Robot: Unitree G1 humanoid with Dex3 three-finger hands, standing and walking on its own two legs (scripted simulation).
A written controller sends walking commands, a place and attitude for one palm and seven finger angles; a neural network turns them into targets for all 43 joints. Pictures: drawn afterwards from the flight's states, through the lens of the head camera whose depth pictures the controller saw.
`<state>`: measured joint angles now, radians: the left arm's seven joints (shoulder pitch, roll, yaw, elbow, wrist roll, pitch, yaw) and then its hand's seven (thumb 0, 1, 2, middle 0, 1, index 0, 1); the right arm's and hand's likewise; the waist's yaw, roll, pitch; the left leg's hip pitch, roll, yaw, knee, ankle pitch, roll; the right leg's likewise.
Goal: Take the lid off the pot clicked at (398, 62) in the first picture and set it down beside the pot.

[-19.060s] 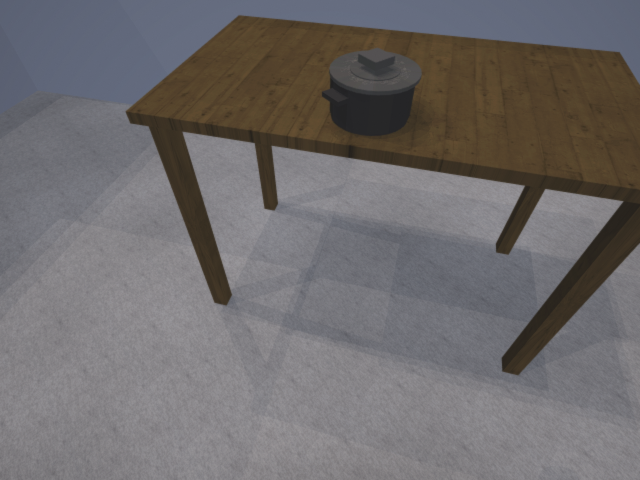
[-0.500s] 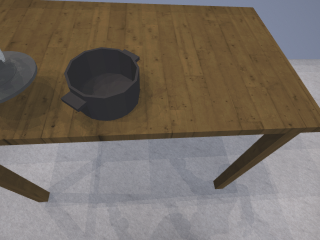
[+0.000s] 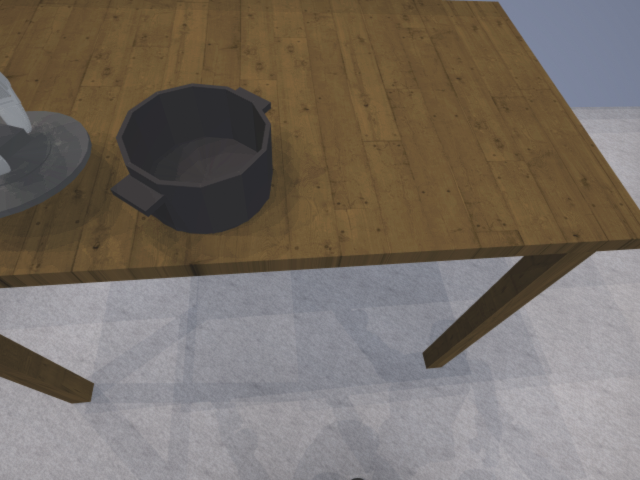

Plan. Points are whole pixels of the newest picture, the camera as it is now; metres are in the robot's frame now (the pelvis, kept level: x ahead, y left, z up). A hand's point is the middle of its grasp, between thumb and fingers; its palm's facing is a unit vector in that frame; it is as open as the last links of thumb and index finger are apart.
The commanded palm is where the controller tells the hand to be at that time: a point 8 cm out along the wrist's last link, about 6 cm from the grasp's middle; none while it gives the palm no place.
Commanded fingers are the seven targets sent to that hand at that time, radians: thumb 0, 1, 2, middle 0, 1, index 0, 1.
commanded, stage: lower the lid onto the table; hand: left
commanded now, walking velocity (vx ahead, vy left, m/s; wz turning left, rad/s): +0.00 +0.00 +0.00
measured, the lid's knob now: out of the picture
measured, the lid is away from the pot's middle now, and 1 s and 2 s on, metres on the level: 0.22 0.24 0.24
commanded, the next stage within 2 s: open the fingers wide in 0.46 s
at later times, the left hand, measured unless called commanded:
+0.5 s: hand out of the picture +0.48 +0.33 +0.12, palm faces -0.46 -0.26 -0.85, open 8.7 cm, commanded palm +0.52 +0.34 +0.18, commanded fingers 0.00 0.46 0.99 -0.78 -1.10 -0.81 -1.10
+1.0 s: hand out of the picture +0.45 +0.34 +0.11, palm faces -0.42 -0.13 -0.90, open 8.2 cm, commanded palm +0.49 +0.33 +0.17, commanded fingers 0.00 0.20 0.77 -0.52 -0.98 -0.54 -0.98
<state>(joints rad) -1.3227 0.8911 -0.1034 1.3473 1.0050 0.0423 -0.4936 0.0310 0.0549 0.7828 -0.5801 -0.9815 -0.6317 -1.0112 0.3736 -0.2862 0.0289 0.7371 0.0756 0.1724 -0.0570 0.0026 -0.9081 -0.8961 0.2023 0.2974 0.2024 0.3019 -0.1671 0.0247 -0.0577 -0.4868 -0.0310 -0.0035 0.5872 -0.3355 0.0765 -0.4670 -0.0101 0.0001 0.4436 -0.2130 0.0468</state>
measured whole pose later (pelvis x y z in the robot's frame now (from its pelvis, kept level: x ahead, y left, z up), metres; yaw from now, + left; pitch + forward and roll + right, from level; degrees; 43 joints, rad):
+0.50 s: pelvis -0.01 +0.00 -0.01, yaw +0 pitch +16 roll -4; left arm -1.34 0.92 -0.11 1.39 1.01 0.02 -0.48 0.03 0.05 0.78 -0.58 -0.99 -0.64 -1.02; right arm 0.39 -0.29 0.04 0.74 0.07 0.17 -0.08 0.00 -0.91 -0.90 0.20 0.30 0.20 0.30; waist -0.19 0.02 -0.05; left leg -0.58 -0.02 -0.01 0.67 -0.36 0.07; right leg -0.55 0.00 -0.01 0.51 -0.23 0.04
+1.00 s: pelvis -0.01 +0.00 -0.01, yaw +0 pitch +15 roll -4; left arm -1.13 0.90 -0.06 1.15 0.98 -0.15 -0.44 -0.01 0.17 0.75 -0.51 -0.98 -0.60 -1.03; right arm 0.29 -0.27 0.03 0.67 0.09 0.28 -0.08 0.00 -0.91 -0.90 0.20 0.30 0.20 0.30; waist -0.12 0.02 -0.08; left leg -0.59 -0.02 -0.01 0.71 -0.38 0.08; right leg -0.57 0.00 -0.01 0.55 -0.25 0.04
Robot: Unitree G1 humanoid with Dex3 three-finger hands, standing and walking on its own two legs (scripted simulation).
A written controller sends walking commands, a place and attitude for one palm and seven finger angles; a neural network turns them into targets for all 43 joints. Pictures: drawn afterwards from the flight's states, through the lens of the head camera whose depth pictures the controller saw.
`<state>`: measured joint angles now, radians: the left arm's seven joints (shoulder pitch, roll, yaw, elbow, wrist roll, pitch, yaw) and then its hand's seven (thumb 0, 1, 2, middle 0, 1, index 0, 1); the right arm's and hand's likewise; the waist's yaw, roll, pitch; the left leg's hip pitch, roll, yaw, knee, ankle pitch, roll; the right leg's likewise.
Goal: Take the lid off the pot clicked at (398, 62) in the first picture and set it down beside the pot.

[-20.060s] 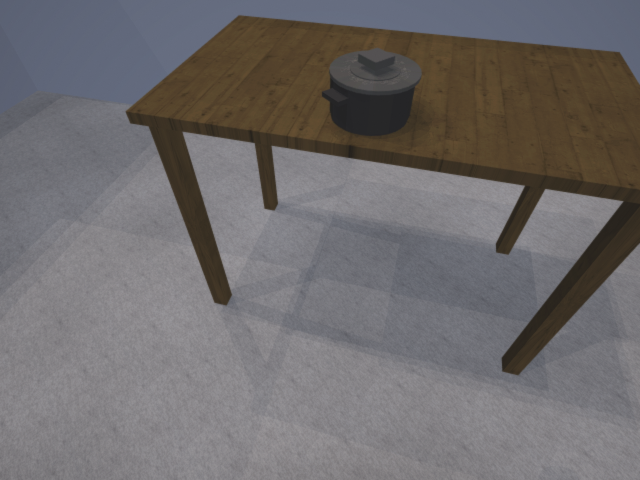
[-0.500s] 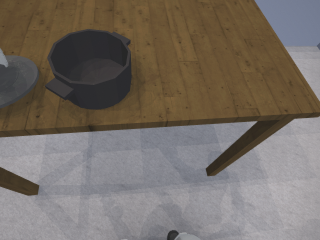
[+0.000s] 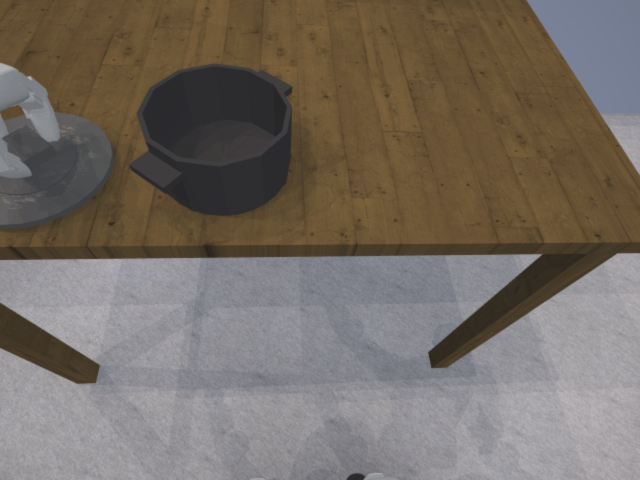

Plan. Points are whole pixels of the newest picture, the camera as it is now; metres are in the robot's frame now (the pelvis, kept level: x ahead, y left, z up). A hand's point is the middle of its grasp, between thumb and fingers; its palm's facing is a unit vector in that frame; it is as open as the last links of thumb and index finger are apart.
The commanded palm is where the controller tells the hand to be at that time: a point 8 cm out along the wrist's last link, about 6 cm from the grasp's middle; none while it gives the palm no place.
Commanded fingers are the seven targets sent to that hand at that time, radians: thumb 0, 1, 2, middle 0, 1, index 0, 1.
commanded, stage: open the fingers wide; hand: left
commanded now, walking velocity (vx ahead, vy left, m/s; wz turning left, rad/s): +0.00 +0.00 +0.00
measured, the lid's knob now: (22, 151) +0.49 +0.35 +0.09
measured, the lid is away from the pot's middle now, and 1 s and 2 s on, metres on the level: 0.24 0.24 0.24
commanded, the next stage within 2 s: raise the empty hand in 0.66 s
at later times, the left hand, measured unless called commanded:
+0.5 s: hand (3, 138) +0.47 +0.34 +0.13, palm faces -0.40 -0.13 -0.91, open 10.6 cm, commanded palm +0.50 +0.33 +0.18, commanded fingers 0.00 -0.05 0.73 -0.38 -0.80 -0.38 -0.80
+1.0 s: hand out of the picture +0.48 +0.34 +0.14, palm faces -0.38 -0.12 -0.92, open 11.0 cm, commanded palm +0.50 +0.33 +0.21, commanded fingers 0.00 -0.06 0.75 -0.39 -0.77 -0.39 -0.77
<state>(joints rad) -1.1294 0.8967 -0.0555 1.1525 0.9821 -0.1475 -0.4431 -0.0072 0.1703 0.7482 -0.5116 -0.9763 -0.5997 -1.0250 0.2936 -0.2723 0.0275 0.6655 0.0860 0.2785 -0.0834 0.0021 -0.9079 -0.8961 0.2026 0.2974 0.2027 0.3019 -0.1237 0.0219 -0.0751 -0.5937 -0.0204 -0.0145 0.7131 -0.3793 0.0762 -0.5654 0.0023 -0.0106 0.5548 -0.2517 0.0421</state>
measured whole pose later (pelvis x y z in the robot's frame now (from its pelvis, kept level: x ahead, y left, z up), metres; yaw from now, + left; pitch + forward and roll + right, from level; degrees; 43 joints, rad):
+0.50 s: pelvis +0.00 +0.01 +0.00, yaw -1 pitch +15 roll -4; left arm -1.15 0.91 -0.06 1.17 0.98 -0.15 -0.43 0.00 0.01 0.71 -0.41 -0.84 -0.40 -0.85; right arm 0.36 -0.27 0.03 0.69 0.09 0.28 -0.08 0.00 -0.91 -0.90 0.20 0.30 0.20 0.30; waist -0.14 0.02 -0.07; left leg -0.60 -0.03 0.00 0.71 -0.38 0.09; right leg -0.57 0.00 0.00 0.55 -0.24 0.04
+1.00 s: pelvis +0.00 +0.02 +0.00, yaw +0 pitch +15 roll -4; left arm -1.19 0.88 -0.08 1.16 0.99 -0.12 -0.44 0.00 -0.05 0.75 -0.41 -0.78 -0.40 -0.78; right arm 0.34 -0.27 0.02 0.67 0.08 0.27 -0.07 0.00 -0.91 -0.90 0.20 0.30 0.20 0.30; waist -0.14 0.03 -0.08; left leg -0.58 -0.04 0.00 0.70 -0.37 0.10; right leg -0.55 -0.01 0.00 0.53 -0.24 0.03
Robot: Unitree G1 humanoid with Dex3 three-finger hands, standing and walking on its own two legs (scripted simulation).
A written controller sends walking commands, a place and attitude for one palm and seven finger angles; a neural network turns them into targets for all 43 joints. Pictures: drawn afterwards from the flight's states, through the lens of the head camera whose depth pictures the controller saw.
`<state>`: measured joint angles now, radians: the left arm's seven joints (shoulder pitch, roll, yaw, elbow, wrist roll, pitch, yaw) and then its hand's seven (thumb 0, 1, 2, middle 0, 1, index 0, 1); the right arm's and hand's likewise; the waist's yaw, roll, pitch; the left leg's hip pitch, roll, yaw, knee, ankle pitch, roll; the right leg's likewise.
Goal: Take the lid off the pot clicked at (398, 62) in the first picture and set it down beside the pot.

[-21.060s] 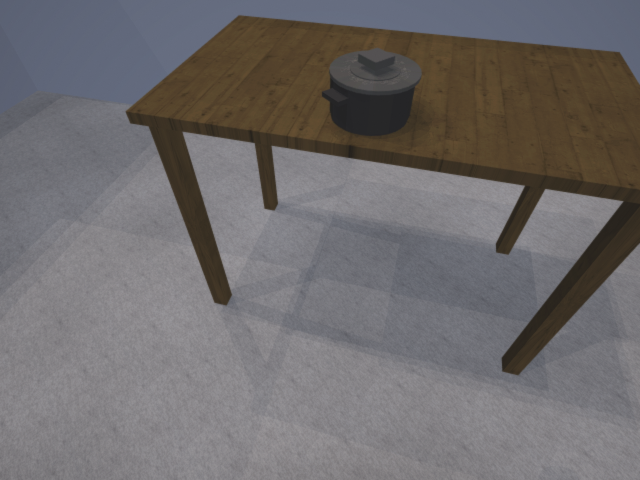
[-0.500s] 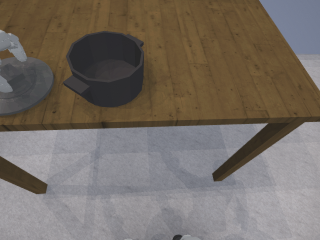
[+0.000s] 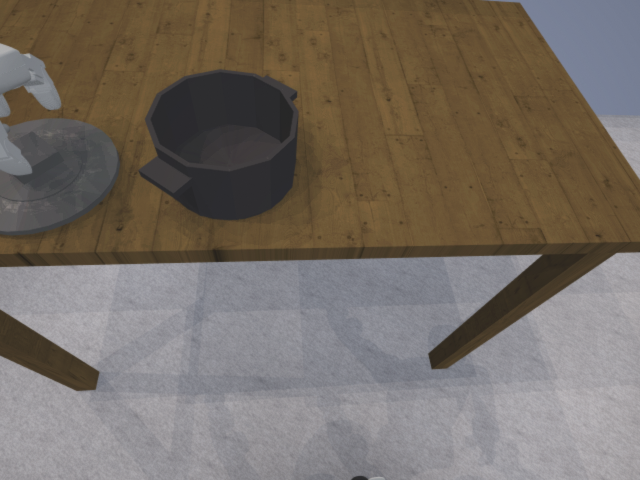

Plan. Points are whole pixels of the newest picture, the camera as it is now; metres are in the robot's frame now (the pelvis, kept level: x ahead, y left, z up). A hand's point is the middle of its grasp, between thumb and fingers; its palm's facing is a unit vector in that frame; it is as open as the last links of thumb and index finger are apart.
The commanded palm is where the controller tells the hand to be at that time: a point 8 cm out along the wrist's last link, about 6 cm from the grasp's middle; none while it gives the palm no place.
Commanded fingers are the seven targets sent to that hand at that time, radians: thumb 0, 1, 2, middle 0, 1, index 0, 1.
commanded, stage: raise the empty hand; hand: left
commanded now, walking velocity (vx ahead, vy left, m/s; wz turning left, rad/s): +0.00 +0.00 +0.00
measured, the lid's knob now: (28, 157) +0.49 +0.34 +0.09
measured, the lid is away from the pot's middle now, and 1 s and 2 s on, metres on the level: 0.24 0.24 0.24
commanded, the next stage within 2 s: draw the hand back to the body in 1.06 s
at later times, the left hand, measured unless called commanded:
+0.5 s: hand out of the picture +0.48 +0.33 +0.20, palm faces -0.32 -0.13 -0.94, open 11.0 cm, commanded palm +0.49 +0.33 +0.27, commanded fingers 0.00 -0.06 0.75 -0.39 -0.77 -0.39 -0.77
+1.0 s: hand out of the picture +0.47 +0.34 +0.25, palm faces -0.26 -0.15 -0.96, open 11.1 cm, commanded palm +0.49 +0.33 +0.31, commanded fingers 0.00 -0.06 0.75 -0.39 -0.77 -0.39 -0.77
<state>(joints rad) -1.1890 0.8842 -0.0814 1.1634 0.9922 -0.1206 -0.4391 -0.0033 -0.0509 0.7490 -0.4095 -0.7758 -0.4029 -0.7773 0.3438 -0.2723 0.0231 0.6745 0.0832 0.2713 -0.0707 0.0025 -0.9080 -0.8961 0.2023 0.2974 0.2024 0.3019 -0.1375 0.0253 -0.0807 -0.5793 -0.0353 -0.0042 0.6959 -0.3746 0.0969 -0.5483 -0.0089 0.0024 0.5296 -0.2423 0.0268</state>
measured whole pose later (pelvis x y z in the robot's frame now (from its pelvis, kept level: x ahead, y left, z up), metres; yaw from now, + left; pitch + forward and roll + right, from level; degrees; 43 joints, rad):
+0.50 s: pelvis +0.01 +0.00 +0.01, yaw +1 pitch +14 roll -4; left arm -1.27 0.91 -0.10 1.14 0.98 -0.06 -0.50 0.00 -0.05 0.75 -0.41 -0.77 -0.40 -0.78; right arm 0.34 -0.28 0.02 0.68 0.09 0.28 -0.05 0.00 -0.91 -0.90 0.20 0.30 0.20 0.30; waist -0.13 0.03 -0.08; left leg -0.52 -0.04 -0.01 0.64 -0.36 0.10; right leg -0.48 -0.01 0.00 0.48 -0.23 0.04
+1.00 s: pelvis +0.00 -0.01 +0.01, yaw +1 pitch +11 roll -3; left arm -1.39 0.94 -0.14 1.17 1.00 0.02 -0.54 0.00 -0.05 0.75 -0.41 -0.77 -0.41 -0.78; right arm 0.34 -0.29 0.03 0.70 0.09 0.25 -0.04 0.00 -0.91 -0.90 0.20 0.30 0.20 0.30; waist -0.13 0.02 -0.06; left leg -0.43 -0.05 -0.01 0.55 -0.31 0.09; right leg -0.41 -0.02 0.00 0.40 -0.19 0.04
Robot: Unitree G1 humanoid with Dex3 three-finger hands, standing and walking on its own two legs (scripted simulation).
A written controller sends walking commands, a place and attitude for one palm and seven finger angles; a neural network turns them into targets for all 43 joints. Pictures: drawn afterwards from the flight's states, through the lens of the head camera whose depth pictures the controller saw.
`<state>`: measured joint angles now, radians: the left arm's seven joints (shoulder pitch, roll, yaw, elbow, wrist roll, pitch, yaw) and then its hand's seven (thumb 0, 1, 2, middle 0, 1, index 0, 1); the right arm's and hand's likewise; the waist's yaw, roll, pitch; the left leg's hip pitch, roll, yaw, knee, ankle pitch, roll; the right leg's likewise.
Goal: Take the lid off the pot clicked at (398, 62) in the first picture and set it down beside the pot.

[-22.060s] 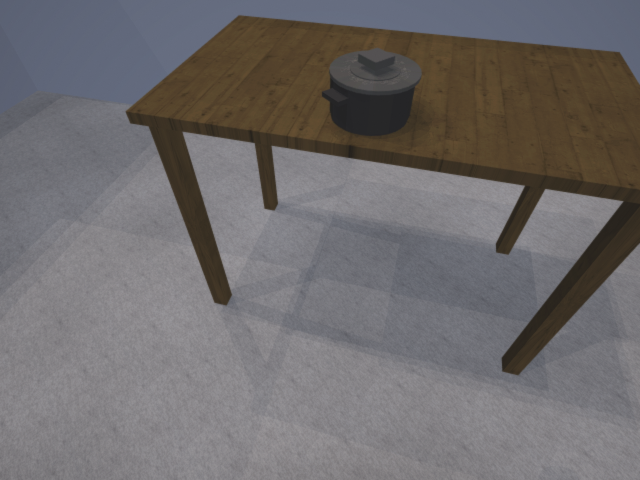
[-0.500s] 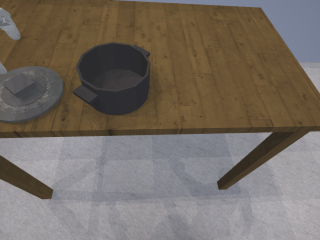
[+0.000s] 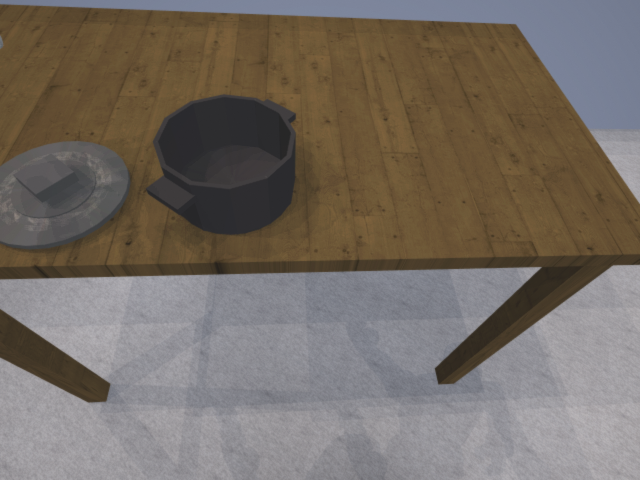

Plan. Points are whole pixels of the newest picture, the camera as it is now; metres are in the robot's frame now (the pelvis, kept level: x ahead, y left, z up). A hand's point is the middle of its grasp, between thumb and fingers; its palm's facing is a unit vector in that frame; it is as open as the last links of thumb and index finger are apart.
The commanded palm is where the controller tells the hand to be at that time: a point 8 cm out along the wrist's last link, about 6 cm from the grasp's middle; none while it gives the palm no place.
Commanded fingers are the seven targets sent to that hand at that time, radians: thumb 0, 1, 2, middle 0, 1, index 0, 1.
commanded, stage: raise the empty hand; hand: left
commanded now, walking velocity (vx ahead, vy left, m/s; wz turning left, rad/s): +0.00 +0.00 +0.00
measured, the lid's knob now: (46, 177) +0.49 +0.34 +0.07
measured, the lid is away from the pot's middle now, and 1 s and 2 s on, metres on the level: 0.24 0.24 0.24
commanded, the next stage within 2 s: draw the hand back to the body in 0.06 s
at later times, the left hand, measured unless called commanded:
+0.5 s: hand out of the picture +0.46 +0.33 +0.23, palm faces -0.22 -0.12 -0.97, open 11.1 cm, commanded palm +0.43 +0.33 +0.29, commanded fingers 0.00 -0.06 0.75 -0.39 -0.77 -0.39 -0.77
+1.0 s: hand out of the picture +0.41 +0.27 +0.28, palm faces +0.49 -0.85 -0.21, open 10.7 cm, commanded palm +0.34 +0.30 +0.28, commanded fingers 0.00 0.25 0.80 -0.33 -0.62 -0.33 -0.62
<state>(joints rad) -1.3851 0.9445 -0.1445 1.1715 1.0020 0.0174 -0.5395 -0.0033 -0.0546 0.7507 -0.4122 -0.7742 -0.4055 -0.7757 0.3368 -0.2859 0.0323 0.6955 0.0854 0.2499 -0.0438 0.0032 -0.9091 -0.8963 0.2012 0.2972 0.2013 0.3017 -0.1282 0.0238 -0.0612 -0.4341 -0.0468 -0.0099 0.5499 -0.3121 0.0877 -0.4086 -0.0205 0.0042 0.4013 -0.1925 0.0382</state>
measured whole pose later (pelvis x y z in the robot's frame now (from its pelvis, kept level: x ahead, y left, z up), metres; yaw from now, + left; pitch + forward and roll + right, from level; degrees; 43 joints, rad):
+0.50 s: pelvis +0.00 -0.01 +0.00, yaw +0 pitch +10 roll -2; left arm -1.12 0.96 -0.01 0.92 0.95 0.03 -0.54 0.00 -0.05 0.75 -0.41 -0.77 -0.40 -0.78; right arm 0.31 -0.29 0.02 0.63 0.08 0.29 -0.01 0.01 -0.91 -0.90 0.20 0.30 0.20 0.30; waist -0.11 0.03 -0.05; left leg -0.37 -0.04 0.00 0.51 -0.30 0.08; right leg -0.37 -0.02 0.02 0.40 -0.20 0.05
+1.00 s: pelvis +0.01 -0.03 +0.01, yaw -1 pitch +1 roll -2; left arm -0.62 0.59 0.41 0.43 -0.02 -0.05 0.05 0.00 0.04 0.77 -0.39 -0.72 -0.38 -0.72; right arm 0.25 -0.25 0.03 0.63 0.04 0.06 -0.03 0.01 -0.91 -0.90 0.20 0.30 0.20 0.30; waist -0.02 0.02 0.00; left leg -0.15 -0.01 0.00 0.41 -0.28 0.04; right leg -0.16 0.01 0.02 0.32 -0.18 0.02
